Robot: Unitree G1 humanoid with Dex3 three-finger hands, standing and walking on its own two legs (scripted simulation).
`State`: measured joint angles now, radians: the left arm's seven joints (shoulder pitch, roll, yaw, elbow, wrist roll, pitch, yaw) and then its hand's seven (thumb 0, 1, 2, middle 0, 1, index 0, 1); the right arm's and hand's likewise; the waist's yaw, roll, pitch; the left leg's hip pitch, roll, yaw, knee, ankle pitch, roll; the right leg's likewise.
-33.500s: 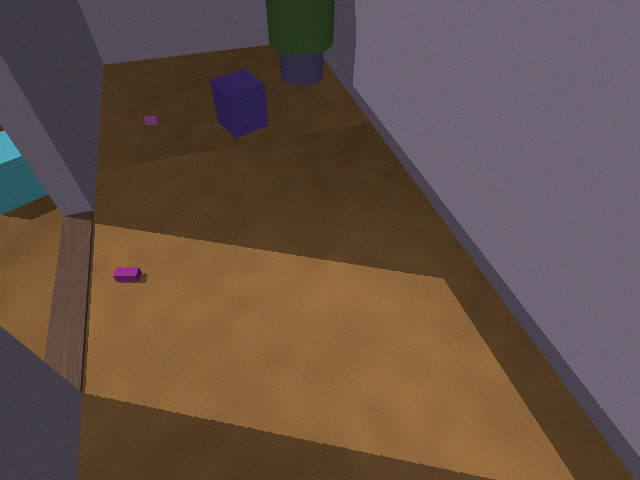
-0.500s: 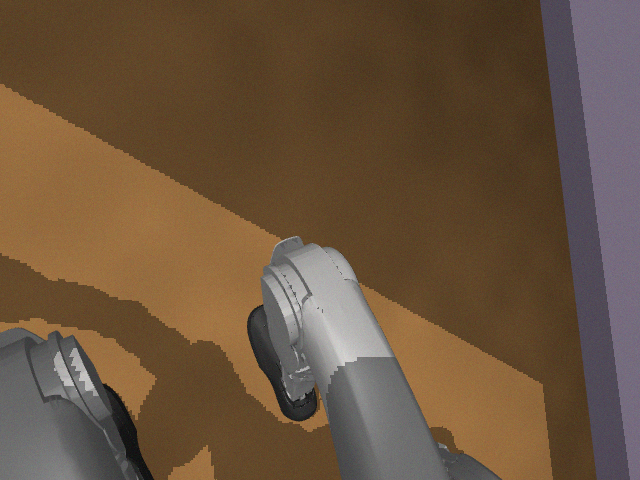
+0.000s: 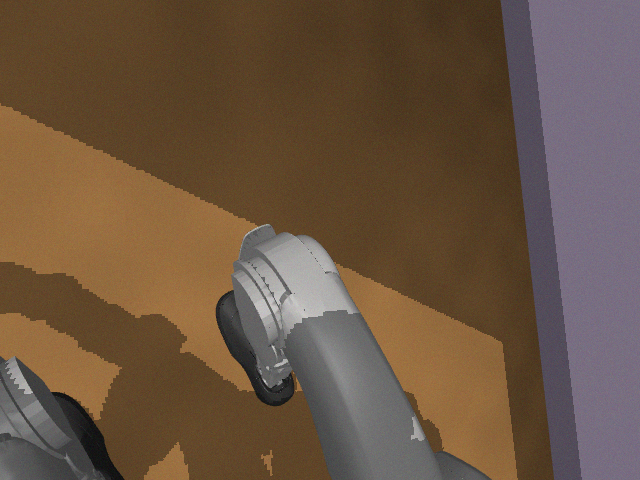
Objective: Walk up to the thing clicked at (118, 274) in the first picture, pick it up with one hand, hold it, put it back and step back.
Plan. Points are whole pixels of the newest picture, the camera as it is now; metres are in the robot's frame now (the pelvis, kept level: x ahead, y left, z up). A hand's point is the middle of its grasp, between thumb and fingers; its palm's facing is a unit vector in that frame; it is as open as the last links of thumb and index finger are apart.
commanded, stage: rest palm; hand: left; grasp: from above
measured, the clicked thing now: out of the picture +0.45 +0.35 -0.31
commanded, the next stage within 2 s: close in 0.64 s
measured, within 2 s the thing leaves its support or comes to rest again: neither
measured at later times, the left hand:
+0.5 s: hand out of the picture +0.45 +0.33 -0.26, palm faces -0.13 -0.40 -0.91, open 12.4 cm
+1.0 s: hand out of the picture +0.45 +0.33 -0.26, palm faces -0.10 -0.40 -0.91, open 10.8 cm
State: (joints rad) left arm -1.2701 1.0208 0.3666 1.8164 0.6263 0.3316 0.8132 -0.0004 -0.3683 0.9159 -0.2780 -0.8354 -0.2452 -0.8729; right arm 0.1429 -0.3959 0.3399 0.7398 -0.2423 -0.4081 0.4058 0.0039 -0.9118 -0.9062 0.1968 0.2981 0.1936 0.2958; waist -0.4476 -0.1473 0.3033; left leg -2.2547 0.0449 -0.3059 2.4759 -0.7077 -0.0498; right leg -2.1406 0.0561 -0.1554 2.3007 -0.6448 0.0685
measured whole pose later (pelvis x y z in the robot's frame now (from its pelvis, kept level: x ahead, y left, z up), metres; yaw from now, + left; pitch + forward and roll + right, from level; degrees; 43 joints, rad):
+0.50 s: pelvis +0.00 +0.01 +0.00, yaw -1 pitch +25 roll -16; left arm -1.28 1.05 0.30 1.82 0.66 0.32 0.80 0.00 -0.24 0.80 -0.36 -0.75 -0.34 -0.78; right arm 0.13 -0.41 0.36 0.71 -0.23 -0.41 0.40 0.00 -0.91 -0.91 0.20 0.30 0.19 0.30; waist -0.46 -0.16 0.31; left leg -2.26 0.04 -0.33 2.49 -0.71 -0.04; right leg -2.13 0.06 -0.18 2.29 -0.64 0.08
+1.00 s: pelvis +0.00 +0.00 +0.00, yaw -2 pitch +25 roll -15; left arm -1.29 1.09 0.30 1.80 0.62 0.34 0.79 -0.01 -0.05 0.60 -0.49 -0.58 -0.55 -0.63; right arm 0.12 -0.42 0.38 0.68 -0.23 -0.39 0.40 0.01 -0.90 -0.90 0.20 0.30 0.19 0.30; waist -0.46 -0.17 0.32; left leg -2.26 0.04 -0.34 2.49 -0.71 -0.05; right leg -2.13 0.06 -0.18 2.29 -0.64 0.08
